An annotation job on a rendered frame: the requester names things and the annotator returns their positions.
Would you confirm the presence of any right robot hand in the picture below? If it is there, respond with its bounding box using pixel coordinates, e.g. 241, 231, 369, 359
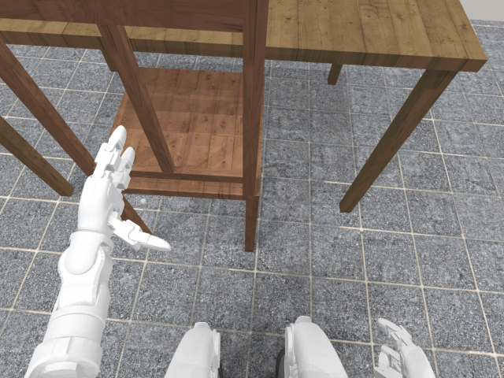
374, 318, 435, 378

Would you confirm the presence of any robot thigh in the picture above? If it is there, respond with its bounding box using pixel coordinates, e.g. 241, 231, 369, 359
285, 322, 348, 378
164, 328, 221, 378

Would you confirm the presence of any left robot hand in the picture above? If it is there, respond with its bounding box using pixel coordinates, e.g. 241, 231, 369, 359
77, 125, 171, 251

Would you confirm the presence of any left robot thigh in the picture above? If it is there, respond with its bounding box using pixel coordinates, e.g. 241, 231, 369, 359
164, 328, 221, 378

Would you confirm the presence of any robot left forearm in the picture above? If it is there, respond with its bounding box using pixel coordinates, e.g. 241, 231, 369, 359
24, 230, 114, 378

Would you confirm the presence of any right robot thigh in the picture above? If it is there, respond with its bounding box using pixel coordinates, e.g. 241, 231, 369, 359
285, 322, 348, 378

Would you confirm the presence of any chair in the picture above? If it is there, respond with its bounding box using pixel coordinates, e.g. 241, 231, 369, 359
0, 0, 269, 252

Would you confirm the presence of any table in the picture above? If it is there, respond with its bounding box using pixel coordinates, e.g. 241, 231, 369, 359
0, 0, 487, 213

